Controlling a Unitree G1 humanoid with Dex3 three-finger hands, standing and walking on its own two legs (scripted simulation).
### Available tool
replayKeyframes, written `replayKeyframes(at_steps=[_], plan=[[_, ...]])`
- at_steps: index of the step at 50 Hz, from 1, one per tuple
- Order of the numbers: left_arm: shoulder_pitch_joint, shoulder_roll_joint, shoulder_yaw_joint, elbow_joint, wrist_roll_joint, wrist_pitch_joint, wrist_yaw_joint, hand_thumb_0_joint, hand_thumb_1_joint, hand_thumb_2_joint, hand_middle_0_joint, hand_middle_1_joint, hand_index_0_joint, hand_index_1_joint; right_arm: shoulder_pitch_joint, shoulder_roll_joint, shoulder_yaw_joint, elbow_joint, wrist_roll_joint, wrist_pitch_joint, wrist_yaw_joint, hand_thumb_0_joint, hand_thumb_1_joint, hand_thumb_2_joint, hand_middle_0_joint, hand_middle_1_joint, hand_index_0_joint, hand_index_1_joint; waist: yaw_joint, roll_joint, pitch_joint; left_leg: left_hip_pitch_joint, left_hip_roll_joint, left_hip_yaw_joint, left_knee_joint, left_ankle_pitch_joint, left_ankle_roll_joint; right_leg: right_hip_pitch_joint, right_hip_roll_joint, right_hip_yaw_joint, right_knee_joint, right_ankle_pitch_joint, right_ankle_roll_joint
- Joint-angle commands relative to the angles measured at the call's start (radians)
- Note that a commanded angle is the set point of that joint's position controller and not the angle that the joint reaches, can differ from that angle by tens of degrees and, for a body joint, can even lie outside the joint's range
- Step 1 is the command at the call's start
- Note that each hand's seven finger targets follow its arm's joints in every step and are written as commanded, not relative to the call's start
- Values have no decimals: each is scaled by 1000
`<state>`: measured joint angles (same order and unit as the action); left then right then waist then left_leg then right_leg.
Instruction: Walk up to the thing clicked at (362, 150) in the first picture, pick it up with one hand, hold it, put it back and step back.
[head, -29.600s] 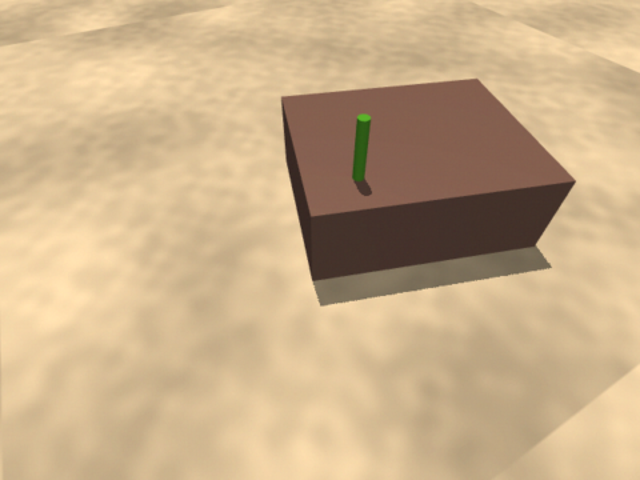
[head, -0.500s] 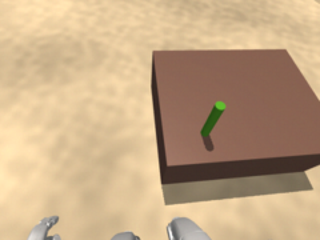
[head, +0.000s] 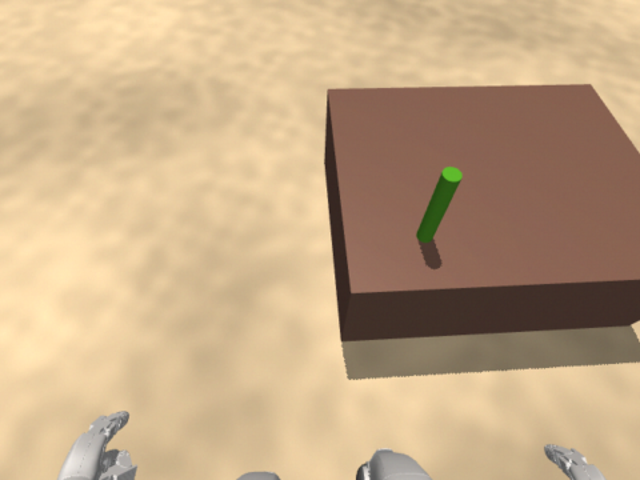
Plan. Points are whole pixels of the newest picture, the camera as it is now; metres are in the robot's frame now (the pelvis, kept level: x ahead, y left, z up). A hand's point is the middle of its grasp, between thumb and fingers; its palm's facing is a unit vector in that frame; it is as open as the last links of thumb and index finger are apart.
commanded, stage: step back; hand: right
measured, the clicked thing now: (436, 208) +0.69 -0.28 -0.27
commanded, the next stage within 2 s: none
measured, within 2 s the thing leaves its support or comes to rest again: neither
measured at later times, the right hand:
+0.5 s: hand out of the picture -0.04 -0.31 -0.14, palm faces +0.05 +0.91 -0.40, open 7.4 cm
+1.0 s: hand out of the picture -0.21 -0.31 -0.12, palm faces -0.06 +0.89 -0.45, open 7.4 cm
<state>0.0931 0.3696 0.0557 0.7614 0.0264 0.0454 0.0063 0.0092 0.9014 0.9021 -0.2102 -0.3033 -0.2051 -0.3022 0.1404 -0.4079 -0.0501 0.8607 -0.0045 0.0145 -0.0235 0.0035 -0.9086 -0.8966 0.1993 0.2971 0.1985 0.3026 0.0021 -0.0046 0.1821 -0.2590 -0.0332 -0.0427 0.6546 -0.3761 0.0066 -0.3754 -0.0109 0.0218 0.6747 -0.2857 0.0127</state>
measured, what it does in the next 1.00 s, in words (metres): walks backwards: right foot, then left foot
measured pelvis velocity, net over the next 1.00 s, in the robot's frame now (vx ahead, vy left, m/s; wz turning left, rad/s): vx -0.31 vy -0.04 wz -0.01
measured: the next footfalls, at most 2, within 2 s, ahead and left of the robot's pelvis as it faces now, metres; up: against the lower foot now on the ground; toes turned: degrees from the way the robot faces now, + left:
right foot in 0.42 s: -0.12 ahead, -0.16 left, +0.00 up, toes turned -1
left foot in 0.76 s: -0.22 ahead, +0.09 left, +0.00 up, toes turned -1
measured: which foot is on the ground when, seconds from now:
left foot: down 0.00-0.44, up 0.46-0.74, down 0.76-1.00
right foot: down 0.00-0.02, up 0.04-0.40, down 0.42-0.78, up 0.80-1.00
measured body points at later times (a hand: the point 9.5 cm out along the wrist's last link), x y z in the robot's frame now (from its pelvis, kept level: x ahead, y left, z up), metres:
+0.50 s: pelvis -0.15 -0.03 +0.00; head -0.11 -0.05 +0.44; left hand -0.06 +0.28 -0.11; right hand -0.04 -0.36 -0.11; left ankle -0.05 +0.10 -0.69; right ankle -0.16 -0.16 -0.72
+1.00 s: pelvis -0.31 -0.04 +0.01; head -0.25 -0.02 +0.45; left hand -0.19 +0.27 -0.12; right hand -0.21 -0.36 -0.09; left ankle -0.26 +0.09 -0.72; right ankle -0.36 -0.19 -0.64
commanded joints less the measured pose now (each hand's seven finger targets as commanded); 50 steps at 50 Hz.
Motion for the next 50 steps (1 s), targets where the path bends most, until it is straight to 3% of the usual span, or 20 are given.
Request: replayKeyframes(at_steps=[1, 2, 3, 6, 14, 17, 20, 21, 22, 23, 24, 27, 34, 37, 38, 39, 40, 41, 44, 50], plan=[[30, 145, 55, -93, -20, 11, 10, 0, 900, 900, -200, -300, -200, -300, 67, -287, -88, -69, -43, -32, -9, 0, -900, -900, 200, 300, 200, 300, 6, 179, -264, 211, 330, -401, -291, 615, 126, -116, 102, 76, 265, -180, -46], [-5, 187, 69, -94, -8, 14, 27, 0, 900, 900, -200, -300, -200, -300, 69, -354, -98, -81, -33, -30, -4, 0, -900, -900, 200, 300, 200, 300, -43, 194, -249, 63, 453, -475, -285, 648, 266, -75, 120, 147, 417, -385, -29], [-20, 210, 75, -78, -2, 13, 32, 0, 900, 900, -200, -300, -200, -300, 48, -343, -99, -79, -32, -32, -9, 0, -900, -900, 200, 300, 200, 300, -51, 183, -218, -8, 472, -524, -309, 568, 309, -61, 107, 188, 525, -367, -26], [91, 203, 81, -35, -18, 13, 17, 0, 900, 900, -200, -300, -200, -300, -73, -220, -65, -111, -33, -34, -17, 0, -900, -900, 200, 300, 200, 300, 44, 135, -200, 108, 282, -190, -231, 667, 197, -160, 128, 207, 619, -220, -33], [68, 184, 78, -46, -3, -6, 7, 0, 900, 900, -200, -300, -200, -300, 60, -220, -79, -117, -22, -22, -20, 0, -900, -900, 200, 300, 200, 300, -48, 154, -240, 235, 276, -165, -167, 603, 250, -104, 78, 109, 291, -219, 38], [136, 183, 77, -14, -4, -11, 2, 0, 900, 900, -200, -300, -200, -300, 7, -250, -80, -143, -27, -8, -10, 0, -900, -900, 200, 300, 200, 300, -17, 215, -274, 133, 279, -158, -149, 477, 225, 58, 32, 32, 60, -180, 13], [256, 184, 88, 58, 2, -14, -6, 0, 900, 900, -200, -300, -200, -300, -48, -254, -76, -153, -16, 12, -5, 0, -900, -900, 200, 300, 200, 300, 38, 195, -296, -48, 226, -130, -84, 304, 147, 273, 32, -20, -232, 37, -35], [247, 228, 102, 56, 17, -19, -7, 0, 900, 900, -200, -300, -200, -300, -35, -217, -65, -153, -7, 16, -4, 0, -900, -900, 200, 300, 200, 300, 37, 94, -271, -175, 146, -120, -16, 151, 90, 306, -13, 88, -246, 9, -59], [230, 313, 120, 31, 29, -22, -9, 0, 900, 900, -200, -300, -200, -300, -40, -162, -50, -173, 1, 16, -6, 0, -900, -900, 200, 300, 200, 300, 45, -171, -203, -367, -33, -68, 184, -113, 18, 256, -215, 423, -327, -85, -143], [118, 397, 133, -18, 23, -16, -8, 0, 900, 900, -200, -300, -200, -300, -45, -176, -62, -173, -4, 17, -24, 0, -900, -900, 200, 300, 200, 300, 62, -269, -155, -278, -68, -80, 432, -243, -18, -22, -400, 556, -408, -112, -300], [23, 386, 129, -49, 17, -21, 2, 0, 900, 900, -200, -300, -200, -300, -22, -221, -81, -147, 1, 16, -24, 0, -900, -900, 200, 300, 200, 300, 29, -272, -86, -190, -7, -124, 544, -216, -14, -194, -435, 597, -453, -144, -323], [-91, 248, 96, -62, 16, -26, 9, 0, 900, 900, -200, -300, -200, -300, 82, -189, -59, -77, 7, 12, -11, 0, -900, -900, 200, 300, 200, 300, -51, -158, -97, -192, -82, -109, 593, -79, -5, -70, -202, 187, -306, 145, -203], [58, 231, 91, -62, 21, -11, 26, 0, 900, 900, -200, -300, -200, -300, 92, -143, -36, -95, -13, -18, -14, 0, -900, -900, 200, 300, 200, 300, 40, -226, -237, -202, 13, 5, 70, -137, -19, 349, -219, 180, -133, 429, -202], [33, 225, 76, -78, -3, 15, 18, 0, 900, 900, -200, -300, -200, -300, 171, -151, -53, -50, -24, -28, -14, 0, -900, -900, 200, 300, 200, 300, 8, -156, -284, 0, 2, 51, -300, 214, 3, 269, -161, 120, 38, 401, -141], [53, 187, 65, -87, -4, 21, 14, 0, 900, 900, -200, -300, -200, -300, 160, -202, -70, -54, -36, -30, -15, 0, -900, -900, 200, 300, 200, 300, 23, -45, -295, 112, 117, -135, -284, 326, 43, 100, -108, 99, 109, 227, -96], [64, 147, 54, -92, -13, 21, 12, 0, 900, 900, -200, -300, -200, -300, 124, -307, -89, -69, -45, -24, -12, 0, -900, -900, 200, 300, 200, 300, 34, 191, -259, 166, 334, -428, -287, 485, 145, -153, 53, 3, 289, -167, -40], [-19, 201, 75, -107, -7, 22, 24, 0, 900, 900, -200, -300, -200, -300, 103, -391, -98, -94, -36, -21, -8, 0, -900, -900, 200, 300, 200, 300, -33, 212, -232, -21, 473, -542, -306, 508, 308, -100, 66, 101, 443, -380, -18], [-43, 233, 80, -94, -1, 24, 26, 0, 900, 900, -200, -300, -200, -300, 35, -382, -101, -98, -38, -30, -20, 0, -900, -900, 200, 300, 200, 300, -18, 206, -175, -156, 511, -572, -332, 464, 336, -49, 29, 181, 572, -358, -22], [62, 209, 83, -40, -21, 27, 10, 0, 900, 900, -200, -300, -200, -300, -34, -235, -58, -106, -45, -30, -24, 0, -900, -900, 200, 300, 200, 300, 53, 97, -182, -24, 265, -173, -222, 590, 199, -116, 116, 191, 630, -205, -31], [45, 187, 69, -41, 0, 2, 5, 0, 900, 900, -200, -300, -200, -300, 55, -227, -70, -107, -35, -10, -18, 0, -900, -900, 200, 300, 200, 300, -23, 190, -225, 190, 289, -180, -143, 595, 251, -112, 51, 86, 275, -255, 26]])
